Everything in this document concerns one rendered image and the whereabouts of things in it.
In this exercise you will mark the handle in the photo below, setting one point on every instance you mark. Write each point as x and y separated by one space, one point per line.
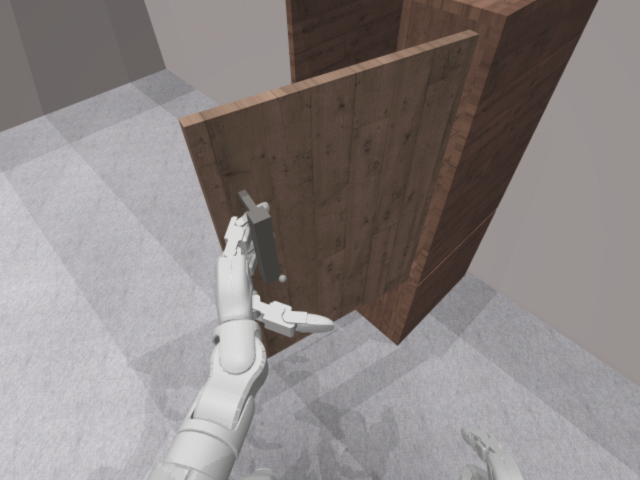
261 228

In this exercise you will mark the robot left hand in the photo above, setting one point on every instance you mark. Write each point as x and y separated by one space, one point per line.
233 288

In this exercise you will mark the cupboard door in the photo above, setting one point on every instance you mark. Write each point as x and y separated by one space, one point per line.
347 161

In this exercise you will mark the left robot forearm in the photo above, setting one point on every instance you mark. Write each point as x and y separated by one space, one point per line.
213 431

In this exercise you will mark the robot right hand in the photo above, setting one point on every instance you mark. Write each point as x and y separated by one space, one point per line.
500 465

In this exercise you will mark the left robot shin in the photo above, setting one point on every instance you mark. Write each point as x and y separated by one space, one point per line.
264 470

